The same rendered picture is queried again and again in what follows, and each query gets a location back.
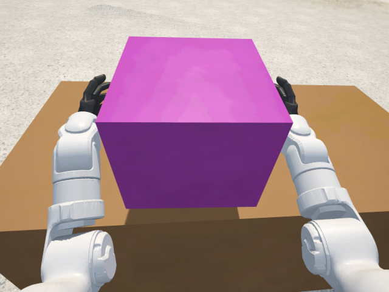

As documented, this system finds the left robot upper arm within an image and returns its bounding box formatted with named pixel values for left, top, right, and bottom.
left=19, top=230, right=117, bottom=292

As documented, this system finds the robot left hand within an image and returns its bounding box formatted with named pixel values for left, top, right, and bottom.
left=78, top=74, right=111, bottom=116

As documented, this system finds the right robot upper arm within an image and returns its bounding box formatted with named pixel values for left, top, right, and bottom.
left=301, top=218, right=389, bottom=292

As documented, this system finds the pedestal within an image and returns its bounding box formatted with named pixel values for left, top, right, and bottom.
left=0, top=81, right=389, bottom=292

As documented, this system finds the robot right hand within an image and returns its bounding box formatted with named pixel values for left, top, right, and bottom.
left=274, top=76, right=298, bottom=115

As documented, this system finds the carton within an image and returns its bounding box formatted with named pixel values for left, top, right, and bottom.
left=95, top=36, right=293, bottom=209

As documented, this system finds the robot left forearm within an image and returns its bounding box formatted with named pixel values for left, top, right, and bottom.
left=41, top=111, right=105, bottom=283

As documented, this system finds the robot right forearm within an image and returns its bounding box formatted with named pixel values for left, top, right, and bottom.
left=281, top=114, right=379, bottom=264

